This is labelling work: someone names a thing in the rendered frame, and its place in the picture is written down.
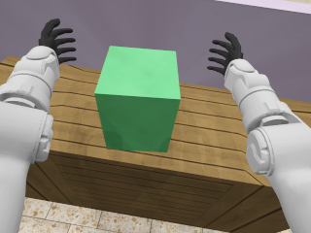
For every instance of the pedestal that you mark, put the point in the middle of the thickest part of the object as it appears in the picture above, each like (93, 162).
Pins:
(203, 180)

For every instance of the robot right forearm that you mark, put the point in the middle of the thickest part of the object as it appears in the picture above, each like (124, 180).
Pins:
(256, 100)

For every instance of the carton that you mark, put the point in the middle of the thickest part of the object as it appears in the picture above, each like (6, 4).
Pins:
(138, 97)

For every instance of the left robot hand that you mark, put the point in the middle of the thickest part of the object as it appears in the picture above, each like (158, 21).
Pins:
(48, 36)

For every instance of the right robot hand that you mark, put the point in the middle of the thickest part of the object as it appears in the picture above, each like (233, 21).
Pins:
(234, 52)

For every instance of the robot left forearm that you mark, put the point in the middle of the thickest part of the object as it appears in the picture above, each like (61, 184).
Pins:
(32, 82)

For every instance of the right robot upper arm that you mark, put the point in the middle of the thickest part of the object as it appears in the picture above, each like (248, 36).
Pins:
(282, 153)

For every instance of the left robot upper arm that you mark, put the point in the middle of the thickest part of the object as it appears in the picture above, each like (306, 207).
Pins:
(25, 138)

